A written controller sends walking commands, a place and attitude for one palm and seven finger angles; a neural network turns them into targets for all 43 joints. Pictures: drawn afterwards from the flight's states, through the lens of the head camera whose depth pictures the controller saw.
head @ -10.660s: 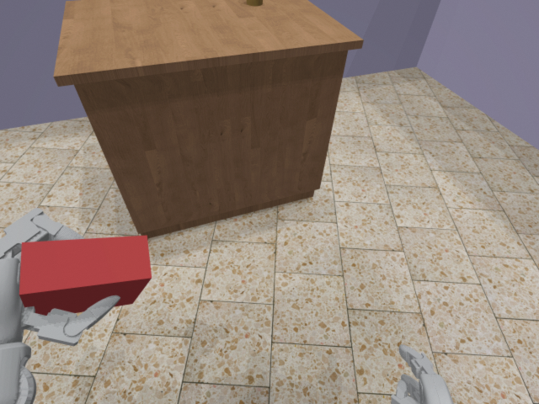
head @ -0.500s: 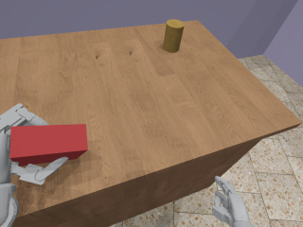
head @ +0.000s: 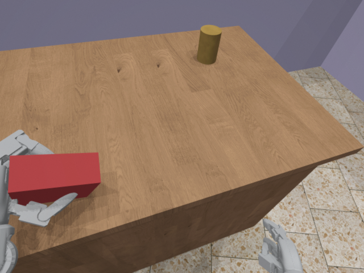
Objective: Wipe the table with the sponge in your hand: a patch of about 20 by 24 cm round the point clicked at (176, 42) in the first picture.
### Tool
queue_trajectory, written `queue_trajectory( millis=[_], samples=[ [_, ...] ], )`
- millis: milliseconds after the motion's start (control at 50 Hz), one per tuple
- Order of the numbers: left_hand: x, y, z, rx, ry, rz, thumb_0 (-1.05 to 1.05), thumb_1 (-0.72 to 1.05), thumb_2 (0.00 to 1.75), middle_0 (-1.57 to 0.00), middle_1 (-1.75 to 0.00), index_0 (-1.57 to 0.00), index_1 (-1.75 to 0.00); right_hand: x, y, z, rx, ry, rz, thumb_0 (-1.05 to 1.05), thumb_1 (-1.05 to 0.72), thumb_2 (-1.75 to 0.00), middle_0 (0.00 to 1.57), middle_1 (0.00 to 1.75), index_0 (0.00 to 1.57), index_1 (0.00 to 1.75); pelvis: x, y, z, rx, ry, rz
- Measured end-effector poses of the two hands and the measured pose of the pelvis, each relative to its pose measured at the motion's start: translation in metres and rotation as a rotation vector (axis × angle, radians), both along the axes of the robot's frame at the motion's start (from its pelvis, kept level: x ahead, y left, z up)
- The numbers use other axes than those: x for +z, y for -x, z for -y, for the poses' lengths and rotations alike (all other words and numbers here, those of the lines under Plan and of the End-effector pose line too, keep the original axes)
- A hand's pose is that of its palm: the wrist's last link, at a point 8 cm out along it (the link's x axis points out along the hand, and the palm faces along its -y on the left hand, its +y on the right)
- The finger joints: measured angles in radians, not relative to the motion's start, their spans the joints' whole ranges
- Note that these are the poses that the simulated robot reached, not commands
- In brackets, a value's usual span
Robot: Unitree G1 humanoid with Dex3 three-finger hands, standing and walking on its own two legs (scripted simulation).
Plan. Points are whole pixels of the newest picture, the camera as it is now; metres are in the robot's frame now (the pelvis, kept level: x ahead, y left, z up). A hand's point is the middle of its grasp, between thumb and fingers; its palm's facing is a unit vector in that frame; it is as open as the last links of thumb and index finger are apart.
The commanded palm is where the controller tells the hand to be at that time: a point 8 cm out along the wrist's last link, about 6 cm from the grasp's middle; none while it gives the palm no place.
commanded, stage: look again from close up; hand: left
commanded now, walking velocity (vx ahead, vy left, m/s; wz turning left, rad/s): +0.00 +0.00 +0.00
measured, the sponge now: (67, 179) +0.23 +0.22 +0.13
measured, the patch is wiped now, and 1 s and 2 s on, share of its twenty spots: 0.00 0.00 0.00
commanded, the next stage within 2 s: shuffle to correct the standing spot in 0.14 s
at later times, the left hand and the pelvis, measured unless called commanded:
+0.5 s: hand (52, 179) +0.22 +0.23 +0.16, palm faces +0.38 -0.84 -0.38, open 9.4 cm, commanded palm +0.15 +0.26 +0.17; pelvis -0.01 -0.02 +0.00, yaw +0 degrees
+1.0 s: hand (95, 196) +0.19 +0.16 +0.16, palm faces +0.27 -0.84 -0.48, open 9.4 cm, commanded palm +0.13 +0.21 +0.17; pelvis -0.03 -0.07 -0.01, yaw +0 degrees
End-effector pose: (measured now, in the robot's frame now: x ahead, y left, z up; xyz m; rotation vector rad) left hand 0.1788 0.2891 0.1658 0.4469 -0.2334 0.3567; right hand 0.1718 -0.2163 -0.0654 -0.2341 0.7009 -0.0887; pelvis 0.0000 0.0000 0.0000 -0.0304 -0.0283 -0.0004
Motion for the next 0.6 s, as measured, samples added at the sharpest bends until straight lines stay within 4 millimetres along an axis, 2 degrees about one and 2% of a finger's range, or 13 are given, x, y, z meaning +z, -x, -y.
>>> queue_trajectory(
  millis=[200,420,600],
  samples=[
    [0.003,0.005,0.005,-0.001,-0.008,-0.001,-0.01,-0.43,1.03,-0.8,-1.39,-0.8,-1.39,-0.002,0.01,0.009,-0.014,0.006,-0.015,0.01,-0.91,-0.9,0.2,0.3,0.2,0.3,0.001,0.004,0.004,0.003,0.001,0.001],
    [0.001,0.003,0.008,0.004,0.001,-0.011,-0.01,-0.43,1.03,-0.8,-1.39,-0.8,-1.39,0.001,0.007,0.015,-0.016,0.007,-0.012,0.01,-0.91,-0.9,0.2,0.3,0.2,0.3,0.002,0.005,0.011,0.001,-0.006,-0.001],
    [0.009,0.0,0.034,-0.034,-0.021,0.001,-0.01,-0.43,1.03,-0.8,-1.39,-0.8,-1.39,-0.001,0.0,0.023,0.004,-0.034,0.004,0.01,-0.91,-0.9,0.2,0.3,0.2,0.3,0.001,0.007,0.029,-0.002,-0.008,-0.011]
  ],
)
